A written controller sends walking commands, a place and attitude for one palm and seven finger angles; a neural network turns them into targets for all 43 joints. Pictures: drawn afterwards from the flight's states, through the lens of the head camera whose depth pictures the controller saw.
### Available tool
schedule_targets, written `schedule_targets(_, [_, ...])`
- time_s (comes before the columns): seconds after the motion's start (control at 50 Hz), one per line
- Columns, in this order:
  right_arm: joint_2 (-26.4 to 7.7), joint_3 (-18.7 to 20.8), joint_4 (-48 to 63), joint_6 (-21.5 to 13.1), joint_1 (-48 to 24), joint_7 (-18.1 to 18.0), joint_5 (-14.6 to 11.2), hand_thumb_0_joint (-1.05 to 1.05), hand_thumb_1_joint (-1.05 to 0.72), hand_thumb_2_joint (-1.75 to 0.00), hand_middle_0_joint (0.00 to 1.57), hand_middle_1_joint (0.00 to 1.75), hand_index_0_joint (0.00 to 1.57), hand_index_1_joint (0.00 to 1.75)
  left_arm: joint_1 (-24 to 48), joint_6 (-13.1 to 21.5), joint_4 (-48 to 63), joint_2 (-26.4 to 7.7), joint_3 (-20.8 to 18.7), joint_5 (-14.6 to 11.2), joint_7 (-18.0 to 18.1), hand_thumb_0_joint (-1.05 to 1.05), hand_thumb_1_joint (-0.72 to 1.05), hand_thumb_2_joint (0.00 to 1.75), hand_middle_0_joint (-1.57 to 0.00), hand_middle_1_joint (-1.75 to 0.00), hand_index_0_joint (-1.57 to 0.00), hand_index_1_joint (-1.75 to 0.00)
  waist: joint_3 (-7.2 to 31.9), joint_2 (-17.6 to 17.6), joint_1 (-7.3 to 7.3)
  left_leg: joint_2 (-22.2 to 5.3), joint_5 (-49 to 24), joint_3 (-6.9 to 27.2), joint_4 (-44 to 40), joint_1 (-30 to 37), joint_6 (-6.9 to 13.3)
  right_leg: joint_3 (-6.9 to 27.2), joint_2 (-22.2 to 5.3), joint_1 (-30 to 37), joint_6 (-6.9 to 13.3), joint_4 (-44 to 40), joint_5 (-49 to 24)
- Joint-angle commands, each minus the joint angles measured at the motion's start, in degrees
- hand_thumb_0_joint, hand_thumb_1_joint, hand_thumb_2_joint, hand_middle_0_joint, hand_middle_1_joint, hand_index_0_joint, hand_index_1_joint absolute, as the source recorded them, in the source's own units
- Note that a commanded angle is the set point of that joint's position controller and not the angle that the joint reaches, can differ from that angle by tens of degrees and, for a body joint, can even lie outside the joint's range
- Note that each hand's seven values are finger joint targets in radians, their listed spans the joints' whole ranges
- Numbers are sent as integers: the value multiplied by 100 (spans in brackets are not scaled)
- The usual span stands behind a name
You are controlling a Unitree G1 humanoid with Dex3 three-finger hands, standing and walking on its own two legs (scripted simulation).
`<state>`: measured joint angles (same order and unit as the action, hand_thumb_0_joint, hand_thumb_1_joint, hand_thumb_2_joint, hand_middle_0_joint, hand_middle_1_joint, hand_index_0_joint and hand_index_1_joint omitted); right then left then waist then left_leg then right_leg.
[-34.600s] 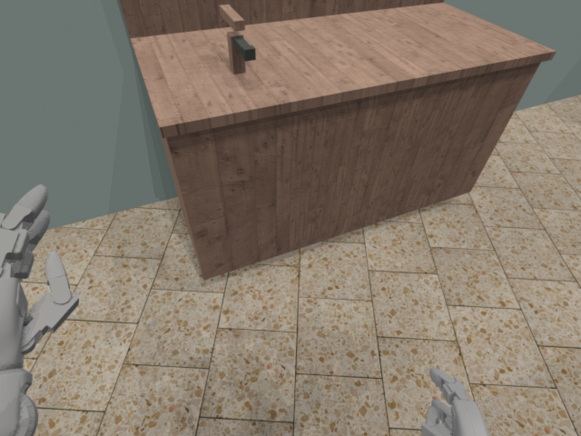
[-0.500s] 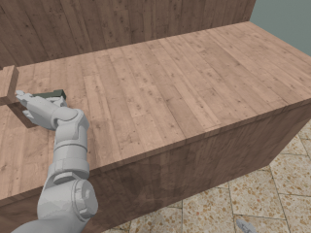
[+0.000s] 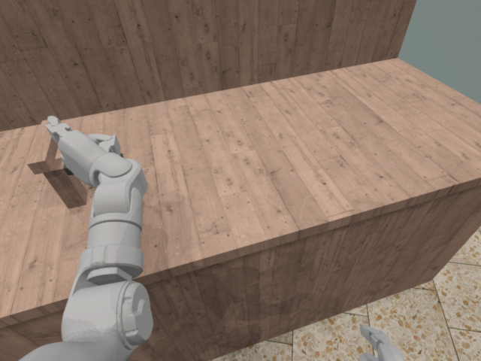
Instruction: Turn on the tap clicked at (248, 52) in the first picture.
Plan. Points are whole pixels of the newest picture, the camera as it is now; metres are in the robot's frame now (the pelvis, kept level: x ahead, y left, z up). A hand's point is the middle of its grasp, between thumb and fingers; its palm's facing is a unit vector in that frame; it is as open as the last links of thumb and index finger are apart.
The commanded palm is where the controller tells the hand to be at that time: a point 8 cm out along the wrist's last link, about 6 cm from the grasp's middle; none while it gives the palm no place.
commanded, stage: lift the hand up off the lever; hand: left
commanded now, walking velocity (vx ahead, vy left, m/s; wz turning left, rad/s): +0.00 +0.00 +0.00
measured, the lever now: (116, 163) +0.44 +0.28 +0.11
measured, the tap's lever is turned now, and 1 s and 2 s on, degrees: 77 77 77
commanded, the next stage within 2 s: draw the hand back beside the body in 0.42 s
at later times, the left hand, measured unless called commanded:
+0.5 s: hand (105, 135) +0.41 +0.26 +0.20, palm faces +0.81 -0.59 -0.01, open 7.8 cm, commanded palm +0.35 +0.27 +0.19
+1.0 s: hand (88, 180) +0.31 +0.24 +0.19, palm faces +0.34 -0.91 -0.22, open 7.7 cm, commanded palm +0.28 +0.28 +0.19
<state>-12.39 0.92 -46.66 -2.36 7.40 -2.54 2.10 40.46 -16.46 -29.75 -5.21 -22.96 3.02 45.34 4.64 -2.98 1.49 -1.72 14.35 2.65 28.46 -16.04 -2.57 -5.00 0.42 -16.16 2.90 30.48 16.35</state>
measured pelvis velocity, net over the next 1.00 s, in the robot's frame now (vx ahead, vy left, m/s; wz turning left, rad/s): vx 0.01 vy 0.03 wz -0.04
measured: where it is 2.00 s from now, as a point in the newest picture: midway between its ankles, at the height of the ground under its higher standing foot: outside the picture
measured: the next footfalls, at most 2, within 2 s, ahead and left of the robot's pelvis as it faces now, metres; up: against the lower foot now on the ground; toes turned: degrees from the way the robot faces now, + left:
none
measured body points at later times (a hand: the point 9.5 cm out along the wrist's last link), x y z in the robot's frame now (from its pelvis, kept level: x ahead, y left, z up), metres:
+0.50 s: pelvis +0.03 +0.02 +0.01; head +0.01 +0.00 +0.46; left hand +0.37 +0.29 +0.20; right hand +0.21 -0.20 -0.10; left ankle +0.01 +0.16 -0.73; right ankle +0.00 -0.08 -0.73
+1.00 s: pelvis +0.01 +0.03 +0.01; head +0.00 +0.01 +0.46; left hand +0.28 +0.29 +0.21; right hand +0.20 -0.21 -0.08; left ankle +0.01 +0.16 -0.73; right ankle +0.00 -0.08 -0.73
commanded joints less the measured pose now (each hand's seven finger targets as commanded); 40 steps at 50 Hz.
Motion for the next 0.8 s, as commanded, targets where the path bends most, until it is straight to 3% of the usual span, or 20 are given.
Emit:
schedule_targets(0.0, [-566,121,786,-149,-726,-62,-79,0,-90,-90,20,30,20,30,2646,194,1177,-1248,277,60,-55,0,90,90,-15,-15,-15,-15,1415,463,72,283,-1032,-437,-356,326,357,286,-151,922,-224,-786,-1053])
schedule_targets(0.12, [-595,126,902,-29,-778,-11,-179,0,-90,-90,20,30,20,30,1952,-71,1366,-1090,279,-181,-151,0,90,90,-15,-15,-15,-15,1289,754,188,238,-1466,-485,-551,573,359,210,-147,1210,-244,-881,-1541])
schedule_targets(0.16, [-582,121,931,1,-862,-7,-192,0,-90,-90,20,30,20,30,2025,-107,1727,-1073,335,-188,-163,0,90,90,-15,-15,-15,-15,1318,641,199,225,-1634,-536,-554,689,357,239,-165,1294,-245,-917,-1730])
schedule_targets(0.18, [-598,129,919,12,-930,-14,-195,0,-90,-90,20,30,20,30,2034,-85,1842,-1276,175,-188,-163,0,90,90,-15,-15,-15,-15,1329,599,238,214,-1678,-499,-576,731,345,218,-151,1308,-223,-918,-1701])
schedule_targets(0.3, [-542,129,902,-38,-1083,44,-171,0,-90,-90,20,30,20,30,2231,-70,2569,-947,606,-92,-199,0,90,90,-15,-15,-15,-15,1488,183,235,171,-2097,-506,-518,1032,279,172,-126,1288,-131,-796,-1902])
schedule_targets(0.38, [-564,139,852,-42,-1132,48,-159,0,-90,-90,20,30,20,30,2146,-142,2563,-894,639,-133,-248,0,90,90,-15,-15,-15,-15,1486,215,231,167,-2202,-476,-518,1114,226,127,-96,1260,-111,-786,-1888])
schedule_targets(0.42, [-520,111,831,-62,-1151,69,-158,0,-90,-90,20,30,20,30,2161,-203,2520,-583,909,-143,-254,0,90,90,-15,-15,-15,-15,1413,192,204,164,-2238,-457,-527,1141,183,101,-84,1201,-101,-778,-1831])
schedule_targets(0.48, [-551,117,840,-14,-1167,66,-158,0,-90,-90,20,30,20,30,1985,-257,2509,-793,682,-212,-255,0,90,90,-15,-15,-15,-15,1520,260,273,170,-2479,-430,-540,1182,117,71,-68,1322,-84,-741,-2028])
schedule_targets(0.5, [-520,107,856,12,-1176,84,-168,0,-90,-90,20,30,20,30,1959,-274,2552,-674,778,-210,-264,0,90,90,-15,-15,-15,-15,1547,223,280,161,-2599,-443,-522,1194,92,77,-78,1352,-78,-714,-2116])
schedule_targets(0.52, [-719,132,911,229,-828,-9,-149,0,-90,-90,20,30,20,30,1494,-220,3222,-314,1996,181,-1308,0,90,90,-15,-15,-15,-15,1503,598,-110,161,-2888,-527,-407,1609,275,221,-34,1380,-72,-495,-2835])
schedule_targets(0.54, [-688,200,1088,313,-712,-114,-215,0,-90,-90,20,30,20,30,1058,-225,3408,-991,1246,80,-1770,0,90,90,-15,-16,-15,-16,1737,556,68,131,-3118,-529,-431,1716,348,226,-19,1644,-57,-521,-3187])
schedule_targets(0.56, [-665,138,1268,402,-774,-203,-235,0,-90,-90,20,30,20,30,802,-203,3943,-1179,1244,-20,-2225,0,90,90,-15,-16,-15,-16,1935,444,173,175,-3280,-533,-472,1814,379,280,-14,1920,-73,-520,-3479])
schedule_targets(0.6, [-621,15,1479,518,-899,-313,-328,0,-90,-90,20,30,20,30,-156,-266,4053,-1491,885,-439,-3031,0,90,90,-16,-16,-16,-16,1591,629,262,136,-3272,-535,-560,1713,377,265,-6,2007,-92,-613,-3614])
schedule_targets(0.64, [-517,-95,1686,549,-1128,-349,-420,0,-90,-90,20,30,20,30,-988,-579,4246,-1514,444,-874,-3198,0,90,90,-16,-17,-16,-17,1221,541,492,144,-3034,-550,-672,1471,326,216,13,2050,-97,-736,-3328])
schedule_targets(0.68, [-458,-166,1759,506,-1389,-310,-460,0,-90,-90,20,30,20,30,-1173,-859,4637,-1585,161,-998,-2969,0,90,90,-16,-18,-16,-18,878,348,590,152,-2859,-527,-738,1375,265,184,36,1900,-75,-845,-2885])
schedule_targets(0.7, [-431,-184,1824,460,-1465,-273,-452,0,-90,-90,20,30,20,30,-1161,-916,5084,-1503,282,-939,-2809,0,90,90,-16,-18,-16,-18,882,252,586,162,-2908,-530,-751,1364,240,186,36,1892,-60,-820,-2788])
schedule_targets(0.72, [-649,-91,1731,393,-930,-150,-266,0,-90,-90,20,30,20,30,-2010,25,4756,-2336,507,-860,-3379,0,90,90,-16,-18,-16,-18,531,417,137,86,-2749,-565,-594,1436,394,372,-78,1554,-177,-799,-3245])
schedule_targets(0.74, [-586,-86,1805,335,-872,-106,-266,0,-90,-90,20,30,20,30,-2290,497,4569,-2437,316,-884,-3567,0,90,90,-16,-19,-16,-19,701,414,276,103,-2707,-584,-639,1370,436,394,-100,1652,-171,-789,-3257])
schedule_targets(0.76, [-554,-78,1868,259,-864,-93,-268,0,-90,-90,20,30,20,30,-2021,911,4998,-2463,447,-853,-3705,0,90,90,-16,-19,-16,-19,810,309,222,115,-2726,-597,-661,1490,439,414,-93,1684,-173,-817,-3235])
schedule_targets(0.78, [-550,-61,1894,185,-854,-92,-294,0,-90,-90,20,30,20,30,-1791,1225,5363,-2511,497,-847,-3792,0,90,90,-16,-19,-16,-19,786,-242,167,98,-2755,-583,-656,1659,400,434,-84,1570,-143,-877,-2973])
